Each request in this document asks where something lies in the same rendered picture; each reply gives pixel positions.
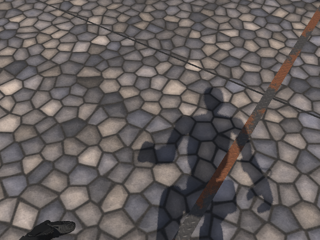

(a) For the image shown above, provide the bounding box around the robot left hand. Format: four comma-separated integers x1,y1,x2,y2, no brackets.
19,220,76,240

